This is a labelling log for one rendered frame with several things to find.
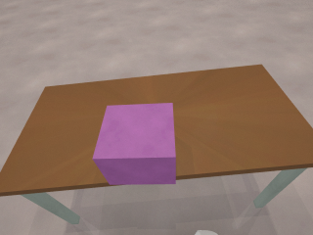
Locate carton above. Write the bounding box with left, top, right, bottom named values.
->
left=92, top=103, right=176, bottom=185

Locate table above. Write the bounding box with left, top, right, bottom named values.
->
left=0, top=64, right=313, bottom=225

